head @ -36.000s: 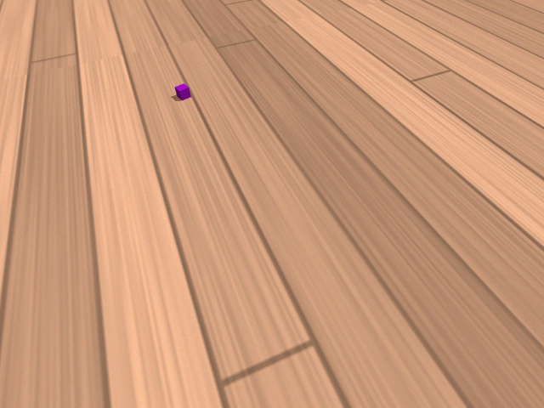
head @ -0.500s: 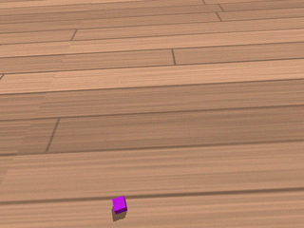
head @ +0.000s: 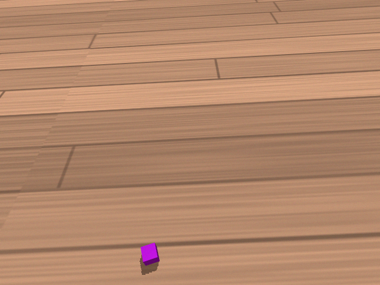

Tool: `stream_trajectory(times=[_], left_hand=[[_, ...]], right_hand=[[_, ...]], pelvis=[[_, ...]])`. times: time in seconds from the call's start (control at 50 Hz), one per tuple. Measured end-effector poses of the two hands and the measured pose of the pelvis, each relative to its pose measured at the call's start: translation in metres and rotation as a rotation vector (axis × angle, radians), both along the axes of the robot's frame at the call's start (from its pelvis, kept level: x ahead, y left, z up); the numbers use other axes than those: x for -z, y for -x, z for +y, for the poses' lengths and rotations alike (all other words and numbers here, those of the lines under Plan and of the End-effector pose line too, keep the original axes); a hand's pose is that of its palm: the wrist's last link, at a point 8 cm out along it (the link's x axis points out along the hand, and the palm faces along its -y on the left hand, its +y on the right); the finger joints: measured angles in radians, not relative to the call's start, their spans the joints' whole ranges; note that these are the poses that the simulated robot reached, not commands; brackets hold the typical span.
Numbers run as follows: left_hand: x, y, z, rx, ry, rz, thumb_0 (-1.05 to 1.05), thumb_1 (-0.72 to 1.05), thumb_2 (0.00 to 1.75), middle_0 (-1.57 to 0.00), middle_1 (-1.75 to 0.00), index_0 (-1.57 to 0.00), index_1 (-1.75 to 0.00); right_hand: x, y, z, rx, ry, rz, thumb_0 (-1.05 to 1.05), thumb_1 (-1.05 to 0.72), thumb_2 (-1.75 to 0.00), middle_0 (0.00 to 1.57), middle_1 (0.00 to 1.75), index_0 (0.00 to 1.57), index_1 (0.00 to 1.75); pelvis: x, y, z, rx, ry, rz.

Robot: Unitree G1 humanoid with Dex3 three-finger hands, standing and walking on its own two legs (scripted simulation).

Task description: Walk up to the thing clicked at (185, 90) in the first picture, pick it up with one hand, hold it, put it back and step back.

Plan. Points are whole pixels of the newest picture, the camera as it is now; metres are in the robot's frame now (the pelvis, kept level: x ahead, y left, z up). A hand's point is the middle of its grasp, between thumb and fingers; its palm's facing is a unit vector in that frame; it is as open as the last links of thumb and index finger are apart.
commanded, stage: stand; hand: left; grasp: from above
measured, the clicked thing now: (150, 254) +0.41 +0.25 -0.75
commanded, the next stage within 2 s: rise first in 0.76 s
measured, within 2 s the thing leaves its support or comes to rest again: neither
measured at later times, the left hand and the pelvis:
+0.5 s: hand out of the picture +0.08 +0.26 -0.16, palm faces -0.02 -0.94 -0.34, open 7.4 cm; pelvis +0.00 +0.00 +0.00, yaw +0 degrees
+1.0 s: hand out of the picture +0.12 +0.25 -0.16, palm faces +0.05 -0.95 -0.32, open 7.8 cm; pelvis -0.01 +0.00 -0.01, yaw +1 degrees
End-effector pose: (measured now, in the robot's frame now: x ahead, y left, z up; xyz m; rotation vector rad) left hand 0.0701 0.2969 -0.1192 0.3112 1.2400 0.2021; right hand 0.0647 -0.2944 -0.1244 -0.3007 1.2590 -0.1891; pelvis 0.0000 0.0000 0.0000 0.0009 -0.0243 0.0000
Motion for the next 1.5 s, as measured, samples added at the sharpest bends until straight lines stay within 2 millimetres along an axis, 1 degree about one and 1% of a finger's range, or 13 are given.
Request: stream_trajectory(times=[0.34, 0.68, 0.88, 0.92, 0.98, 1.06, 1.1, 1.14, 1.22, 1.32, 1.4, 1.5], left_hand=[[0.0, -0.002, 0.001, 0.003, 0.0, -0.012, 0.01, 0.9, 0.9, -0.21, -0.3, -0.2, -0.3], [0.0, -0.001, 0.003, 0.006, -0.004, 0.001, 0.01, 0.9, 0.9, -0.21, -0.3, -0.2, -0.3], [0.0, -0.004, 0.004, 0.007, -0.003, -0.006, 0.01, 0.9, 0.9, -0.2, -0.31, -0.2, -0.3], [0.0, -0.012, 0.002, -0.015, 0.001, -0.054, 0.01, 0.88, 0.89, -0.21, -0.33, -0.21, -0.32], [0.004, -0.033, -0.001, -0.037, 0.015, -0.105, 0.01, 0.79, 0.88, -0.22, -0.41, -0.22, -0.41], [0.012, -0.063, 0.001, 0.029, 0.019, -0.13, 0.01, 0.6, 0.87, -0.21, -0.59, -0.22, -0.58], [0.015, -0.071, 0.003, 0.058, 0.009, -0.139, 0.01, 0.48, 0.87, -0.19, -0.69, -0.21, -0.67], [0.017, -0.076, 0.005, 0.078, -0.01, -0.143, 0.0, 0.34, 0.87, -0.17, -0.78, -0.2, -0.76], [0.025, -0.073, 0.007, 0.099, -0.048, -0.111, 0.0, 0.06, 0.89, -0.14, -0.92, -0.16, -0.89], [0.043, -0.061, 0.01, 0.117, -0.077, -0.069, 0.0, -0.26, 0.93, -0.11, -1.02, -0.13, -1.0], [0.059, -0.057, 0.012, 0.138, -0.099, -0.088, 0.0, -0.4, 0.95, -0.09, -1.05, -0.1, -1.03], [0.072, -0.054, 0.014, 0.188, -0.135, -0.103, 0.0, -0.49, 0.97, -0.08, -1.06, -0.08, -1.05]], right_hand=[[-0.003, -0.007, 0.0, -0.009, 0.007, -0.024, 0.01, -0.9, -0.9, 0.21, 0.3, 0.2, 0.3], [-0.002, -0.005, 0.001, -0.004, 0.005, -0.011, 0.01, -0.9, -0.9, 0.21, 0.3, 0.21, 0.3], [-0.002, -0.006, 0.002, -0.005, 0.007, -0.011, 0.01, -0.91, -0.9, 0.21, 0.3, 0.2, 0.3], [-0.003, -0.01, 0.005, -0.001, 0.008, -0.059, 0.01, -0.91, -0.9, 0.2, 0.3, 0.2, 0.3], [-0.001, -0.014, 0.015, -0.015, -0.005, -0.111, 0.01, -0.94, -0.91, 0.2, 0.3, 0.2, 0.3], [0.005, -0.015, 0.029, -0.006, -0.027, -0.147, 0.01, -0.95, -0.91, 0.2, 0.3, 0.2, 0.3], [0.008, -0.014, 0.034, 0.006, -0.038, -0.16, 0.01, -0.95, -0.91, 0.2, 0.3, 0.2, 0.3], [0.011, -0.013, 0.04, 0.014, -0.048, -0.17, 0.01, -0.95, -0.91, 0.2, 0.3, 0.2, 0.3], [0.018, -0.018, 0.048, 0.017, -0.065, -0.198, 0.01, -0.94, -0.91, 0.2, 0.3, 0.2, 0.3], [0.028, -0.034, 0.054, -0.008, -0.066, -0.263, 0.01, -0.92, -0.9, 0.2, 0.3, 0.2, 0.3], [0.038, -0.052, 0.058, -0.045, -0.052, -0.311, 0.01, -0.9, -0.9, 0.2, 0.3, 0.2, 0.3], [0.05, -0.073, 0.065, -0.08, -0.044, -0.364, 0.01, -0.89, -0.9, 0.2, 0.3, 0.2, 0.3]], pelvis=[[0.0, -0.001, 0.001, 0.0, 0.0, -0.003], [0.0, -0.004, 0.002, 0.002, 0.0, -0.002], [0.0, -0.005, 0.003, 0.001, 0.0, -0.003], [0.002, -0.002, 0.003, -0.01, 0.001, 0.021], [0.006, 0.005, 0.004, -0.02, 0.003, 0.057], [0.015, 0.012, 0.004, -0.016, 0.003, 0.12], [0.02, 0.012, 0.004, -0.011, 0.003, 0.144], [0.024, 0.011, 0.006, -0.007, 0.004, 0.16], [0.033, 0.009, 0.011, -0.007, 0.009, 0.189], [0.05, 0.009, 0.016, -0.008, 0.014, 0.237], [0.068, 0.01, 0.019, -0.008, 0.018, 0.278], [0.086, 0.012, 0.021, -0.01, 0.025, 0.314]])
